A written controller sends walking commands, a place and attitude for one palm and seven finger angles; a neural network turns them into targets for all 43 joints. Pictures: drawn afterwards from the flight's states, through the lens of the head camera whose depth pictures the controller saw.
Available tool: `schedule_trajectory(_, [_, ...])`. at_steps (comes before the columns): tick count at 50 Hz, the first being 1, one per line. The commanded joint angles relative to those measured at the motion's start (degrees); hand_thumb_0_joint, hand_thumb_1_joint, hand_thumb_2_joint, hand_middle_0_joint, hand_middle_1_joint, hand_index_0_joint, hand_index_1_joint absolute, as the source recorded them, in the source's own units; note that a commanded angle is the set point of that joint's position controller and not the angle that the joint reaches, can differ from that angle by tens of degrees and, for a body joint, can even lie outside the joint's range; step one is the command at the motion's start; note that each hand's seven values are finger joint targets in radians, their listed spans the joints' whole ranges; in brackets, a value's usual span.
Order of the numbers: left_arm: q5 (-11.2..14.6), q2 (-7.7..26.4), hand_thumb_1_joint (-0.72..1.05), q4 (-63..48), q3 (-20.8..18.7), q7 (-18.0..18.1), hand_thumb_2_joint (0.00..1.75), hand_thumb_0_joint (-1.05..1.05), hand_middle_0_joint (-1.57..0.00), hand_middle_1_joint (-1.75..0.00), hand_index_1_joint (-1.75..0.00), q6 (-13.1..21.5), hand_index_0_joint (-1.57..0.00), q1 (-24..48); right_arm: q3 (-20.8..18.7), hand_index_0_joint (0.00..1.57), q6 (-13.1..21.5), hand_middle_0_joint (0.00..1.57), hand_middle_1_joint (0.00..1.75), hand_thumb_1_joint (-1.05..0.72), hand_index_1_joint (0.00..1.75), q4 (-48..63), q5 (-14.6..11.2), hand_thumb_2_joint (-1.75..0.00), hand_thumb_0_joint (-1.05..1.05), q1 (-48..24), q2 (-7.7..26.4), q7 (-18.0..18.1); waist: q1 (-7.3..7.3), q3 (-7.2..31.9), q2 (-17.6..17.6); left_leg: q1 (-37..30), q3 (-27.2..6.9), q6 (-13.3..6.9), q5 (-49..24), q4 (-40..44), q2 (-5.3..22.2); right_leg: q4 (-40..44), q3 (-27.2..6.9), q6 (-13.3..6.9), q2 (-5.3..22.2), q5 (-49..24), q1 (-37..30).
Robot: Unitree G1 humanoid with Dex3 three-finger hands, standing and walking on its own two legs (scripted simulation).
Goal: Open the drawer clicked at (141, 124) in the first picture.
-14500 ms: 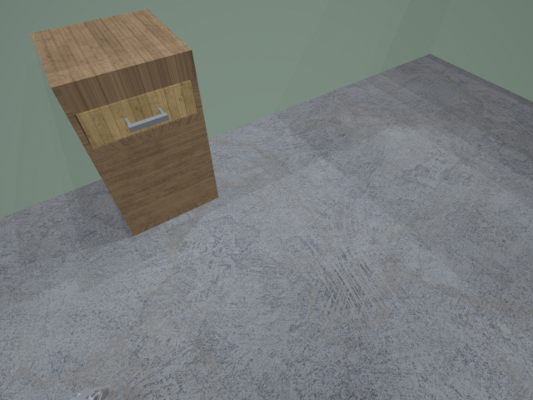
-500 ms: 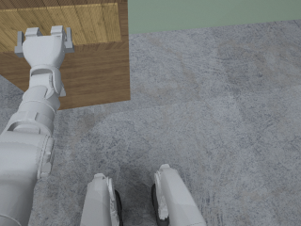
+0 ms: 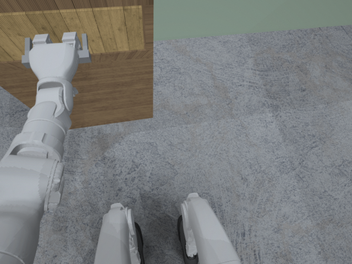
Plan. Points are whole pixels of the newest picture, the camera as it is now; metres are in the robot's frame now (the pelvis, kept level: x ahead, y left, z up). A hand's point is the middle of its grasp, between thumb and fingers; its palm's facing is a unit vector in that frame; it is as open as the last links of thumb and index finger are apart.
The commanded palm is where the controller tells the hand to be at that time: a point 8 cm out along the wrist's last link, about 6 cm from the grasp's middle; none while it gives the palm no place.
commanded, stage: close the thumb around the handle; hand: left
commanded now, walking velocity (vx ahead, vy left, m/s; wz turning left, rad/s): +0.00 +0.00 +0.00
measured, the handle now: (57, 50) +0.60 +0.20 -0.01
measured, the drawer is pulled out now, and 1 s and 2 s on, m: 0.00 0.05 0.13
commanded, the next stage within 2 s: pull the drawer open in 0.36 s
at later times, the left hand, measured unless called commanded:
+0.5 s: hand (66, 78) +0.54 +0.19 -0.04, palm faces -0.03 -0.02 -1.00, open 5.5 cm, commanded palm +0.52 +0.17 +0.01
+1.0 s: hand (67, 97) +0.49 +0.18 -0.04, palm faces -0.04 -0.04 -1.00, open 5.5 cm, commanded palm +0.46 +0.18 +0.01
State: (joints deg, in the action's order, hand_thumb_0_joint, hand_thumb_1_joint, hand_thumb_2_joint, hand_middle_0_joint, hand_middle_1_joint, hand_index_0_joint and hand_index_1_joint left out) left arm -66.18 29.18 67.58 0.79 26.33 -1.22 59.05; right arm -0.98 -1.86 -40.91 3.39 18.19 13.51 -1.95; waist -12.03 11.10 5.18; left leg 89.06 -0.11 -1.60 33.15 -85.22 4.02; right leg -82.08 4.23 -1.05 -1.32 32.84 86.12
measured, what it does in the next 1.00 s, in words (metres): stands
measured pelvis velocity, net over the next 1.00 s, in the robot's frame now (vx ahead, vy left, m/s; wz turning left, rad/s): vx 0.01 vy -0.01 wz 0.02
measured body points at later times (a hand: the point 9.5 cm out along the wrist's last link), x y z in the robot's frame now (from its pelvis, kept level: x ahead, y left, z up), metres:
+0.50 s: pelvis +0.00 +0.00 +0.01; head +0.19 +0.01 +0.41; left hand +0.53 +0.19 +0.02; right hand +0.00 -0.27 -0.12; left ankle +0.04 +0.11 -0.56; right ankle +0.04 -0.12 -0.56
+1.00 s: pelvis +0.01 -0.01 +0.02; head +0.18 +0.00 +0.44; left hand +0.49 +0.18 +0.02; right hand +0.05 -0.27 -0.12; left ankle +0.04 +0.11 -0.56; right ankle +0.04 -0.12 -0.56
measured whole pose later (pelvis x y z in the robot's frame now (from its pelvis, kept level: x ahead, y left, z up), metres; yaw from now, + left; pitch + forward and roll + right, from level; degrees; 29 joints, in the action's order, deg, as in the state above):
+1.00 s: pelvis +0.01 -0.01 +0.02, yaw +1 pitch +33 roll -2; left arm -65.7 21.7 61.6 0.9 32.7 0.5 45.0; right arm -2.9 -2.7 -41.6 3.7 14.6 13.6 -2.2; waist -8.0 12.1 4.4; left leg 80.4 1.2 -1.1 32.6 -80.1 3.7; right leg -78.4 2.8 -1.3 -1.3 32.7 78.5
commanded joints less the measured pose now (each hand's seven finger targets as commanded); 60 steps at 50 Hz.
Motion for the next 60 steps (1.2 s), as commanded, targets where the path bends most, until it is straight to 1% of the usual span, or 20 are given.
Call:
schedule_trajectory(1, [-0.13, 10.05, 0.51, -11.53, -1.75, 2.97, 0.73, 0.00, -0.37, -1.31, -1.31, 0.23, -0.37, 24.30, -4.07, 0.20, 0.06, 0.20, 0.30, -0.90, 0.30, 0.25, 0.40, -0.90, 0.00, 13.47, 10.62, 0.65, -2.08, 36.43, 7.29, -32.56, -3.92, -1.13, -24.69, 7.93, -1.72, 9.90, -0.09, -1.03, -2.35, -19.25, -14.93])
schedule_trajectory(5, [-0.19, 10.16, 0.73, -12.50, -2.37, 4.10, 0.83, 0.00, -0.39, -1.33, -1.33, 0.17, -0.39, 24.34, -4.14, 0.20, 0.04, 0.20, 0.30, -0.90, 0.30, 0.01, 0.59, -0.90, 0.00, 13.00, 10.42, 0.49, -1.52, 37.09, 7.88, -33.29, -3.87, -1.00, -25.77, 8.04, -1.67, 9.74, -0.11, -1.08, -2.18, -20.18, -15.35])
schedule_trajectory(8, [-0.24, 10.16, 0.90, -10.28, -2.37, 4.77, 0.90, 0.00, -0.40, -1.35, -1.35, -0.72, -0.40, 22.55, -4.01, 0.20, -0.23, 0.20, 0.30, -0.90, 0.30, 0.01, 0.55, -0.90, 0.00, 12.51, 10.55, 0.48, -1.75, 34.80, 5.88, -31.38, -3.30, -1.16, -24.47, 8.33, -1.81, 10.37, -0.18, -0.92, -2.29, -20.27, -16.39])
schedule_trajectory(12, [-0.16, 9.59, 0.90, -10.53, -1.84, 5.10, 0.90, 0.00, -0.40, -1.35, -1.35, -1.08, -0.40, 23.33, -3.98, 0.20, -0.04, 0.20, 0.30, -0.90, 0.30, 0.30, 0.54, -0.90, 0.00, 12.09, 10.58, 0.37, -1.67, 34.95, 6.73, -31.45, -3.31, -1.10, -22.92, 8.87, -1.91, 10.77, -0.21, -0.98, -2.28, -18.89, -16.52])
schedule_trajectory(14, [-0.02, 10.12, 0.90, -10.62, -2.09, 4.95, 0.90, 0.00, -0.40, -1.35, -1.35, -1.06, -0.40, 22.99, -3.96, 0.20, 0.04, 0.20, 0.30, -0.90, 0.30, 0.24, 0.45, -0.90, 0.00, 12.00, 10.57, 0.56, -1.76, 35.20, 5.19, -30.85, -3.01, -1.27, -22.69, 8.79, -1.98, 11.04, -0.47, -0.82, -2.26, -19.41, -17.64])
schedule_trajectory(16, [0.13, 9.00, 0.90, -11.91, -1.24, 4.52, 0.90, 0.00, -0.40, -1.35, -1.35, -0.41, -0.40, 23.69, -4.01, 0.20, 0.24, 0.20, 0.30, -0.90, 0.30, 0.38, 0.44, -0.90, 0.00, 11.79, 10.36, 0.51, -1.47, 35.87, 7.40, -31.88, -3.07, -1.12, -22.83, 8.94, -2.01, 10.91, -0.50, -0.96, -2.13, -19.18, -17.18])
schedule_trajectory(17, [0.09, 10.97, 0.90, -13.06, -2.87, 4.62, 0.90, 0.00, -0.40, -1.35, -1.35, 0.07, -0.40, 23.83, -4.14, 0.20, 0.24, 0.20, 0.30, -0.90, 0.30, 0.20, 0.49, -0.90, 0.00, 11.85, 10.54, 0.59, -1.19, 37.09, 7.12, -32.56, -3.13, -1.12, -23.25, 8.72, -1.87, 10.73, -0.56, -0.93, -2.18, -19.54, -17.36])
schedule_trajectory(19, [0.42, 10.39, 0.90, -11.57, -2.65, 4.48, 0.90, 0.00, -0.40, -1.35, -1.35, 0.19, -0.40, 21.66, -4.09, 0.20, 0.38, 0.20, 0.30, -0.90, 0.30, 0.38, 0.40, -0.90, 0.00, 11.55, 10.40, 0.62, -1.21, 36.02, 4.97, -30.12, -2.48, -1.40, -22.02, 8.63, -2.23, 11.24, -0.96, -0.78, -2.24, -19.90, -19.40])
schedule_trajectory(21, [0.12, 9.67, 0.90, -11.59, -1.73, 4.55, 0.90, 0.00, -0.40, -1.35, -1.35, 0.60, -0.40, 22.72, -4.03, 0.20, 0.53, 0.20, 0.30, -0.90, 0.30, 0.19, 0.43, -0.90, 0.00, 11.43, 10.35, 0.72, -1.53, 34.96, 6.53, -30.22, -2.74, -1.26, -22.03, 8.63, -2.11, 10.87, -0.82, -0.86, -2.14, -19.56, -17.79])
schedule_trajectory(23, [0.03, 11.61, 0.90, -11.39, -3.21, 4.92, 0.90, 0.00, -0.40, -1.35, -1.35, 0.65, -0.40, 21.95, -3.93, 0.20, 0.50, 0.20, 0.30, -0.90, 0.30, 0.29, 0.47, -0.90, 0.00, 11.29, 10.58, 0.70, -0.97, 35.60, 5.42, -29.44, -2.53, -1.37, -21.39, 8.41, -2.20, 10.87, -0.97, -0.90, -2.26, -19.17, -18.61])
schedule_trajectory(26, [0.28, 9.62, 0.90, -12.01, -3.04, 5.10, 0.90, 0.00, -0.40, -1.35, -1.35, 0.77, -0.40, 17.98, -4.20, 0.20, 0.48, 0.20, 0.30, -0.90, 0.30, 0.51, 0.49, -0.90, 0.00, 11.10, 10.36, 0.37, 0.37, 36.78, 6.69, -31.24, -2.34, -1.13, -23.33, 8.82, -2.26, 10.64, -0.84, -1.00, -2.20, -20.80, -19.36])
schedule_trajectory(28, [0.72, 10.66, 0.90, -13.28, -4.24, 5.22, 0.90, 0.00, -0.40, -1.35, -1.35, 0.82, -0.40, 16.01, -4.31, 0.20, 0.32, 0.20, 0.30, -0.90, 0.30, 0.68, 0.48, -0.90, 0.00, 10.93, 10.32, 0.30, 1.08, 37.46, 5.18, -30.49, -1.79, -1.24, -23.91, 8.77, -2.33, 10.81, -1.24, -0.84, -2.17, -22.99, -22.12])
schedule_trajectory(31, [1.08, 9.29, 0.90, -13.72, -4.22, 5.20, 0.90, 0.00, -0.40, -1.35, -1.35, 0.84, -0.40, 11.38, -4.49, 0.20, 0.05, 0.20, 0.30, -0.90, 0.30, 0.89, 0.36, -0.90, 0.00, 10.68, 10.14, 0.16, 2.27, 37.76, 4.28, -31.10, -1.64, -1.05, -25.39, 9.39, -2.45, 10.72, -1.20, -0.92, -2.01, -25.69, -24.14])
schedule_trajectory(36, [1.04, 6.22, 0.90, -14.39, -2.75, 6.45, 0.90, 0.00, -0.40, -1.35, -1.35, 0.68, -0.40, 9.17, -4.90, 0.20, -0.19, 0.20, 0.30, -0.90, 0.30, 0.41, 0.30, -0.90, 0.00, 9.99, 9.80, 0.15, 2.30, 36.27, 2.95, -32.00, -1.39, -1.03, -25.18, 10.25, -2.48, 11.60, -1.19, -0.83, -1.84, -25.48, -24.21])
schedule_trajectory(43, [1.21, 5.73, 0.90, -14.11, -3.36, 7.92, 0.90, 0.00, -0.40, -1.35, -1.35, 1.05, -0.40, 5.33, -4.96, 0.20, -0.36, 0.20, 0.30, -0.90, 0.30, 0.39, 0.40, -0.90, 0.00, 8.23, 9.52, 0.48, 3.05, 33.07, -0.50, -29.85, -0.24, -1.27, -22.40, 11.25, -3.03, 13.18, -2.09, -0.56, -1.71, -25.13, -26.72])
schedule_trajectory(46, [1.08, 3.89, 0.90, -14.66, -2.62, 8.39, 0.90, 0.00, -0.40, -1.35, -1.35, 1.38, -0.40, 3.11, -5.16, 0.20, -0.43, 0.20, 0.30, -0.90, 0.30, 0.84, 0.47, -0.90, 0.00, 7.35, 9.22, 0.55, 3.58, 33.63, 0.29, -31.29, -0.12, -1.10, -23.34, 11.66, -3.20, 13.16, -2.11, -0.64, -1.57, -26.04, -26.90])
schedule_trajectory(50, [1.24, 4.16, 0.90, -15.47, -3.85, 9.13, 0.90, 0.00, -0.40, -1.35, -1.35, 1.74, -0.40, -0.20, -5.13, 0.20, -0.59, 0.20, 0.30, -0.90, 0.30, 1.19, 0.54, -0.90, 0.00, 6.27, 8.91, 0.52, 4.93, 33.13, -0.26, -31.32, 0.21, -1.01, -23.62, 12.11, -3.43, 13.31, -2.38, -0.75, -1.49, -27.07, -28.52])
schedule_trajectory(56, [0.53, 0.64, 0.90, -15.87, -1.96, 10.86, 0.90, 0.00, -0.40, -1.35, -1.35, 1.56, -0.40, -2.53, -5.52, 0.20, -0.98, 0.20, 0.30, -0.90, 0.30, 1.57, 0.47, -0.90, 0.00, 4.94, 8.65, 0.57, 5.06, 31.88, -0.22, -33.43, -0.10, -0.77, -23.25, 13.14, -3.50, 13.83, -1.83, -0.86, -1.42, -24.84, -26.74])
schedule_trajectory(58, [0.41, 1.47, 0.90, -16.06, -2.48, 11.41, 0.90, 0.00, -0.40, -1.35, -1.35, 1.36, -0.40, -1.59, -5.55, 0.20, -1.02, 0.20, 0.30, -0.90, 0.30, 1.36, 0.45, -0.90, 0.00, 4.60, 8.66, 0.78, 4.63, 30.81, -2.21, -31.80, 0.22, -1.02, -21.89, 12.90, -3.49, 14.36, -2.28, -0.59, -1.33, -24.48, -27.29])
schedule_trajectory(60, [0.41, 1.16, 0.90, -17.13, -2.66, 11.70, 0.90, 0.00, -0.40, -1.35, -1.35, 1.26, -0.40, -2.92, -5.51, 0.20, -1.17, 0.20, 0.30, -0.90, 0.30, 1.60, 0.58, -0.90, 0.00, 4.16, 8.55, 0.75, 5.79, 32.70, -0.20, -33.87, 0.01, -0.68, -23.08, 13.46, -3.70, 13.97, -2.05, -0.97, -1.29, -24.87, -27.55])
